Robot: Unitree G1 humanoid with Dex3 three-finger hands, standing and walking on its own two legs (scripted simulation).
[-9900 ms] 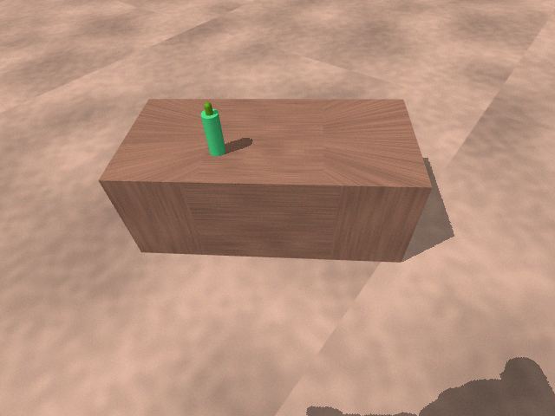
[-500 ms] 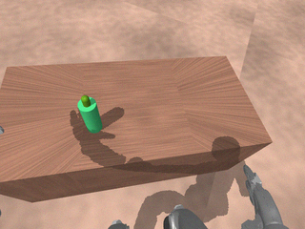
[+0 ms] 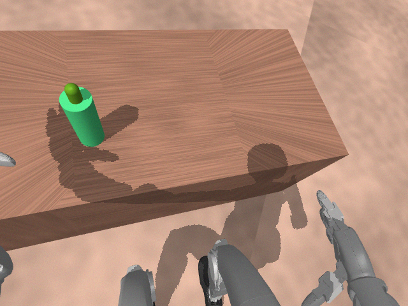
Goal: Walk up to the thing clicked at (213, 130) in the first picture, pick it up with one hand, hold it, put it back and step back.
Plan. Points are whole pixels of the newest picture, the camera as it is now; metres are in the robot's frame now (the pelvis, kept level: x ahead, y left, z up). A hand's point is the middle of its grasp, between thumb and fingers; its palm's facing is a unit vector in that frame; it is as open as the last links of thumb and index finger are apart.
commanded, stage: approach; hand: left
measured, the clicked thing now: (82, 115) +0.56 +0.18 -0.11
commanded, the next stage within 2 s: close in in 0.08 s
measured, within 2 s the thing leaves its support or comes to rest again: neither
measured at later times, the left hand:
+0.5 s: hand (70, 137) +0.52 +0.21 -0.13, palm faces +0.13 -0.99 +0.02, open 17.6 cm
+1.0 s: hand (90, 131) +0.53 +0.17 -0.14, palm faces +0.15 -0.99 +0.02, open 17.6 cm
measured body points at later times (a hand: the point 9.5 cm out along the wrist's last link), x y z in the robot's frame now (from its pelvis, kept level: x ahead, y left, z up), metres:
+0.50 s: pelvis -0.04 -0.01 -0.09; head +0.18 +0.07 +0.29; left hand +0.50 +0.27 -0.13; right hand +0.14 -0.27 -0.01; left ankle +0.00 +0.10 -0.62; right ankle +0.07 -0.15 -0.62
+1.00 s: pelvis -0.03 -0.01 -0.09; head +0.19 +0.08 +0.29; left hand +0.52 +0.23 -0.14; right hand +0.14 -0.27 +0.01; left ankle +0.00 +0.10 -0.62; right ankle +0.07 -0.15 -0.62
